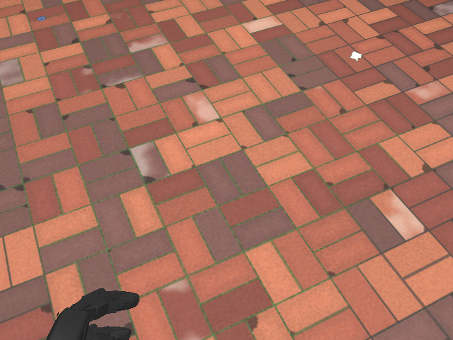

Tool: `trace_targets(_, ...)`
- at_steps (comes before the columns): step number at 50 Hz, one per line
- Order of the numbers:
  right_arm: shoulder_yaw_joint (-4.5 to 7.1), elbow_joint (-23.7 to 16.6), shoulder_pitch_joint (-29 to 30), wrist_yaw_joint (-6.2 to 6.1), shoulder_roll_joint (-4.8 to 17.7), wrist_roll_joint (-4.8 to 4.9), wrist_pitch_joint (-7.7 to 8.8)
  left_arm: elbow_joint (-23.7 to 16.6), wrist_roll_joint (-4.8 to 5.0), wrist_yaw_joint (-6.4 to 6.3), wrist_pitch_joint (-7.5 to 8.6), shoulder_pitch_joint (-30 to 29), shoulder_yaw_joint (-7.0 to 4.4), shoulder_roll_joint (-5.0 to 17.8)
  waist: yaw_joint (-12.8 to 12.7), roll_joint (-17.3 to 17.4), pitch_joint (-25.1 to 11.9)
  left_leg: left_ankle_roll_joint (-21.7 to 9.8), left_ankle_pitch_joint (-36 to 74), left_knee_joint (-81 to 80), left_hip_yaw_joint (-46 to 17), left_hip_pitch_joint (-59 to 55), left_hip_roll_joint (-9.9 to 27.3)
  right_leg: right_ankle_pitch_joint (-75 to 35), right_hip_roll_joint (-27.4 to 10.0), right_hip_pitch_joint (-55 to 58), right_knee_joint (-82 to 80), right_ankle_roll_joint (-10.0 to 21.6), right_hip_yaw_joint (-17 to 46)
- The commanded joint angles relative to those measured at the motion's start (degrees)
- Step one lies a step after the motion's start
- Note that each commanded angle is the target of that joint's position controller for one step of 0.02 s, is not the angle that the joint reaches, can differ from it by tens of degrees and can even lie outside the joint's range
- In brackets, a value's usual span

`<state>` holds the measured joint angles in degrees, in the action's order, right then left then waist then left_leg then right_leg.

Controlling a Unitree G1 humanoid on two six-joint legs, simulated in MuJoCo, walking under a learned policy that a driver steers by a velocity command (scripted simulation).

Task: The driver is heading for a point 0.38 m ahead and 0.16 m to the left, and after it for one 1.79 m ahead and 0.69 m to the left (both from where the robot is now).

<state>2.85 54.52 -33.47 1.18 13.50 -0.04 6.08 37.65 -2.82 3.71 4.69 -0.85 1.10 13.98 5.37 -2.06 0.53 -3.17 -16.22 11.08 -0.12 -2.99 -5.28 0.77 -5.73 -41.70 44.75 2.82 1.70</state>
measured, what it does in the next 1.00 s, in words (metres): walks ahead, turning left: right foot, then left foot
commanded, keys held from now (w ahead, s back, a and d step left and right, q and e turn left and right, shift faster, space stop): w+q+shift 0.22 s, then q+shift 0.48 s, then shift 0.30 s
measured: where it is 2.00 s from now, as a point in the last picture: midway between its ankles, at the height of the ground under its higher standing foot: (216, 299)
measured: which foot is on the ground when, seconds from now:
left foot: down 0.00-0.14, up 0.16-0.50, down 0.52-1.00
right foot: up 0.00-0.10, down 0.12-0.50, up 0.52-1.00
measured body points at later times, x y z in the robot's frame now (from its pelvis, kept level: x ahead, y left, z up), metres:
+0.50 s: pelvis +0.43 +0.02 -0.02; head +0.47 +0.04 +0.42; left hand +0.32 +0.29 -0.15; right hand +0.73 -0.13 -0.10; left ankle +0.59 +0.12 -0.72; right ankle +0.30 -0.13 -0.72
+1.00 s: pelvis +0.59 +0.03 +0.00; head +0.61 +0.05 +0.45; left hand +0.52 +0.33 -0.10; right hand +0.87 -0.11 -0.11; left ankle +0.59 +0.11 -0.74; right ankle +0.71 -0.06 -0.72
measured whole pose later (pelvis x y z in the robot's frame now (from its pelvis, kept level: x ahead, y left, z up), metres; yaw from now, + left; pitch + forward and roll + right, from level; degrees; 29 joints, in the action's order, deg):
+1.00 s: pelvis +0.59 +0.03 +0.00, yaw +44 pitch +1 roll +0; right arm 4.4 39.8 -14.1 0.4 17.4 -1.8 -3.0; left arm 39.0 -0.5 -1.8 -2.7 9.8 -1.6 16.1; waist 2.5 0.1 1.9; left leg -4.6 -7.3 26.3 -14.0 17.6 -11.9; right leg 21.4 0.3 -22.7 42.1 -0.7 4.1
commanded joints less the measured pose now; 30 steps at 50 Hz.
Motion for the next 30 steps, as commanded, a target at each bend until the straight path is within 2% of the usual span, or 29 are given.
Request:
trace_targets(1, 2.14, -5.29, 5.05, -0.17, 11.14, 1.01, 1.57, -4.66, 0.86, -0.01, 0.83, -5.67, -0.21, 3.44, -3.41, 4.29, 5.84, -8.17, 30.52, -9.70, -9.60, 15.59, 12.60, -7.88, 3.98, 16.85, -9.64, -0.57, -4.84)
trace_targets(3, 2.18, -4.68, 3.89, -0.33, 12.02, 0.67, 1.15, -4.29, 0.54, -1.21, 1.01, -4.11, -1.13, 5.79, -4.16, 5.57, 1.99, -6.70, 46.37, -1.30, -9.23, 6.36, 12.90, -3.56, 6.25, 19.95, -13.42, 0.41, -4.59)
trace_targets(4, 2.39, -4.29, 3.17, -0.55, 13.25, 0.25, 0.83, -3.06, 0.32, -1.94, 1.27, 0.50, -1.98, 7.67, -6.22, 7.14, -2.36, -5.69, 54.03, 6.86, -9.33, 3.61, 13.06, 1.24, 7.94, 25.57, -14.07, 1.11, -4.29)
trace_targets(5, 2.70, -4.28, 4.09, -0.77, 14.55, -0.06, 0.33, -0.55, 0.36, -2.75, 1.57, 9.39, -2.91, 9.32, -10.81, 8.04, -7.44, -4.80, 54.43, 18.80, -8.97, 5.37, 12.22, 4.06, 8.32, 35.67, -15.08, 1.65, -3.93)
trace_targets(6, 2.74, -5.19, 6.32, -0.74, 13.97, -0.10, 0.11, 1.90, -0.08, -3.87, 1.76, 19.47, -4.15, 11.97, -15.87, 7.39, -12.46, -4.19, 43.32, 33.30, -8.95, 15.12, 9.93, 6.92, 3.03, 49.60, -13.54, 2.07, -0.23)
trace_targets(7, 1.38, -7.76, 6.67, -0.76, 7.09, -0.77, 0.37, 3.08, -1.66, -5.02, 1.74, 30.18, -5.56, 16.71, -17.45, -2.71, -21.69, -4.77, 11.36, 53.46, -6.67, 25.03, 6.26, 24.46, -12.63, 61.42, -13.28, 2.25, 15.81)
trace_targets(8, 0.27, -10.88, 0.52, -0.73, 2.68, 3.23, 0.06, 2.38, -2.22, -4.47, 1.15, 26.25, -6.20, 18.84, -10.97, -17.36, -29.15, -3.74, -10.24, 69.41, -5.61, 40.34, 1.80, 36.36, -23.91, 68.67, -25.57, 7.82, 45.33)
trace_targets(9, 0.88, -10.12, 6.52, -1.30, 7.08, 1.85, -0.87, 1.73, -1.24, -4.08, 0.68, 21.22, -5.93, 13.36, -11.07, -8.00, -19.39, -4.24, -4.52, 71.45, -5.13, 46.94, 6.22, 40.07, -20.01, 61.40, -28.15, 7.22, 40.49)
trace_targets(10, 1.02, -10.35, 11.41, -0.82, 7.29, 0.86, -1.35, 2.06, -0.62, -3.89, 1.03, 18.11, -4.76, 8.38, -10.81, -2.93, -10.30, -3.90, -0.05, 68.05, -4.58, 47.99, 8.20, 32.23, -17.09, 52.97, -28.04, 6.25, 29.44)
trace_targets(11, 0.93, -10.41, 13.17, -0.23, 6.30, 0.35, -1.86, 3.27, -0.78, -3.71, 1.29, 17.56, -4.56, 6.87, -9.52, 0.04, -5.62, -3.28, 0.99, 66.07, -4.31, 46.32, 9.65, 21.93, -15.09, 46.24, -29.48, 5.68, 22.35)
trace_targets(12, 1.00, -10.63, 14.38, 0.24, 5.31, -0.56, -2.81, 4.28, -0.56, -3.98, 1.65, 17.66, -4.17, 5.71, -7.93, 0.49, -2.07, -2.44, 0.60, 64.84, -4.01, 44.87, 10.64, 9.24, -13.09, 41.34, -29.99, 4.97, 15.15)
trace_targets(13, 0.93, -11.12, 13.29, 0.50, 4.04, -1.17, -4.04, 5.49, 0.04, -3.96, 2.22, 18.24, -4.00, 5.24, -5.83, -2.16, -0.72, -1.31, -0.93, 64.02, -3.15, 43.46, 11.00, -4.99, -13.31, 38.41, -29.11, 4.75, 9.90)
trace_targets(14, 0.96, -11.73, 14.20, 0.47, 3.46, -1.44, -5.04, 6.45, 0.98, -3.66, 2.78, 18.64, -3.80, 4.11, -4.72, -1.88, 0.24, -0.76, -2.22, 62.39, -2.60, 43.64, 11.50, -17.07, -12.66, 37.49, -28.12, 4.03, 5.12)
trace_targets(15, 0.93, -13.02, 16.21, 0.57, 3.00, -1.66, -5.65, 7.06, 1.85, -3.52, 3.19, 18.57, -3.77, 3.78, -4.10, -2.78, 1.23, -0.30, -1.63, 60.39, -1.61, 44.92, 11.32, -24.29, -12.13, 36.99, -28.35, 3.52, 1.19)
trace_targets(17, 0.36, -16.47, 21.02, 1.42, 2.18, -1.85, -5.72, 7.07, 2.59, -3.82, 3.42, 15.44, -3.84, 4.34, -2.60, -4.98, 2.69, -0.04, 5.05, 51.75, 1.18, 44.00, 10.33, -28.77, -9.47, 33.72, -30.48, 2.22, -6.68)
trace_targets(18, 0.00, -17.33, 22.24, 2.07, 2.04, -1.72, -5.49, 6.68, 2.76, -4.08, 3.32, 12.50, -3.95, 4.77, -1.54, -5.58, 3.30, -0.10, 10.33, 43.41, 2.64, 39.90, 9.52, -27.12, -6.91, 30.83, -30.85, 1.37, -11.05)
trace_targets(19, -0.26, -17.31, 22.38, 2.79, 2.17, -1.59, -5.26, 6.25, 2.99, -4.25, 3.32, 10.56, -4.17, 5.43, -0.97, -4.78, 3.03, -0.31, 17.65, 34.54, 4.83, 33.08, 7.99, -24.37, -4.64, 27.85, -30.23, 0.51, -15.00)
trace_targets(20, -0.17, -16.71, 21.83, 3.39, 2.79, -1.58, -5.14, 6.21, 3.13, -4.42, 3.43, 11.08, -4.59, 6.81, -1.06, -3.56, 2.05, -0.55, 22.78, 29.74, 7.59, 27.43, 5.58, -24.75, -4.13, 27.14, -28.43, 0.14, -16.68)
trace_targets(22, 0.47, -15.58, 17.59, 3.49, 4.69, -2.08, -5.33, 5.87, 3.86, -4.66, 3.32, 12.23, -5.67, 10.51, 0.70, -2.78, -1.35, -2.24, 23.22, 27.43, 10.30, 19.15, 1.62, -36.32, -5.76, 29.30, -20.06, -0.64, -16.76)
trace_targets(23, 1.14, -14.82, 13.70, 3.12, 6.30, -2.51, -5.51, 5.37, 4.49, -4.62, 2.87, 12.31, -6.18, 11.95, 2.56, -2.58, -3.82, -3.78, 21.42, 27.20, 10.11, 14.71, 0.35, -40.05, -7.14, 30.28, -12.64, -0.97, -16.13)
trace_targets(24, 2.17, -13.63, 7.62, 2.48, 8.40, -3.07, -5.54, 4.75, 4.92, -4.45, 2.14, 11.99, -6.46, 12.58, 5.35, -2.31, -6.90, -5.85, 20.05, 26.49, 8.46, 8.37, -0.21, -38.59, -8.23, 29.48, -1.66, -1.35, -15.02)
trace_targets(25, 3.50, -11.66, 1.13, 1.38, 11.02, -3.27, -5.33, 4.40, 4.91, -4.16, 1.28, 11.58, -6.39, 11.72, 8.19, 0.32, -9.40, -7.67, 22.32, 22.45, 5.89, 1.06, -0.17, -24.92, -6.12, 26.33, 13.97, -2.84, -14.60)
trace_targets(26, 4.91, -12.04, 6.47, -0.10, 15.00, -1.48, -5.74, 5.11, 3.85, -3.74, 0.30, 14.84, -5.94, 7.69, 4.84, 11.34, -4.37, -9.35, 45.21, 19.09, -3.04, -2.66, 5.94, 29.06, 4.62, 15.02, 33.81, -4.73, -15.71)
trace_targets(27, 5.62, -15.80, 9.53, 0.37, 21.34, -1.75, -5.85, 2.08, 2.58, -4.37, -0.96, 26.53, -5.16, 5.89, -3.61, 12.17, -12.53, -18.78, 88.66, 24.82, -24.93, -11.35, 20.69, 39.25, 7.36, 5.67, 50.68, -7.25, -7.63)
trace_targets(28, 6.49, -19.27, 12.08, 0.25, 21.62, -0.69, -6.12, 0.49, 1.43, -5.14, -1.67, 26.42, -4.67, 7.73, -1.18, 8.55, -24.49, -25.21, 70.99, 16.76, -37.02, -15.96, 25.81, 33.58, 6.87, 1.62, 53.24, -7.46, 1.68)
trace_targets(29, 5.60, -20.37, 16.41, -0.72, 17.73, 0.00, -6.77, 0.57, 0.83, -5.49, -2.24, 23.93, -4.45, 9.28, -2.93, 2.37, -18.57, -23.91, 48.81, 11.85, -37.65, -6.94, 23.97, 29.71, 4.65, 1.60, 48.23, -6.94, 3.41)
trace_targets(30, 4.39, -19.91, 18.22, -1.21, 13.81, 0.21, -7.01, -0.46, 0.13, -5.54, -2.72, 19.01, -4.71, 10.01, -3.86, -0.82, -11.91, -21.11, 36.02, 9.26, -34.25, 1.37, 19.81, 28.24, 2.80, 2.03, 41.24, -6.74, 3.98)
